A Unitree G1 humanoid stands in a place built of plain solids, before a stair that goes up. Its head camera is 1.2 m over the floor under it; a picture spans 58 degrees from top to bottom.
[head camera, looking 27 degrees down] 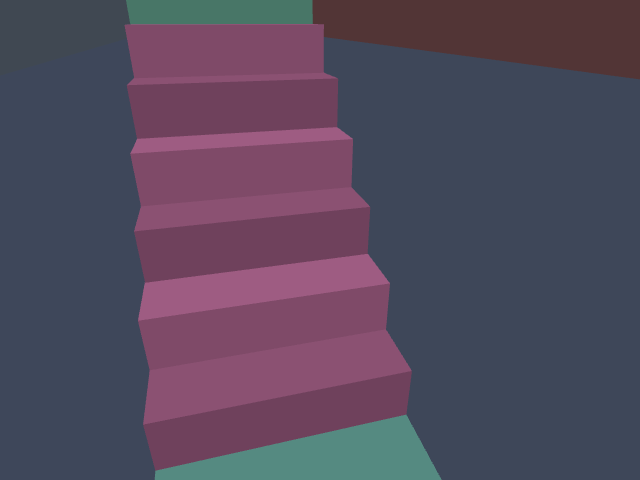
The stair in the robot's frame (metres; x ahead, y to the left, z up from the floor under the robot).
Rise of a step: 0.20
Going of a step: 0.22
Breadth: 0.81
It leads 15 degrees to the left of straight ahead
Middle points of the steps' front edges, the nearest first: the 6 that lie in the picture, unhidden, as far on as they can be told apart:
0.94 0.10 0.20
1.15 0.15 0.40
1.36 0.21 0.59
1.57 0.26 0.79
1.78 0.32 0.99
1.99 0.37 1.18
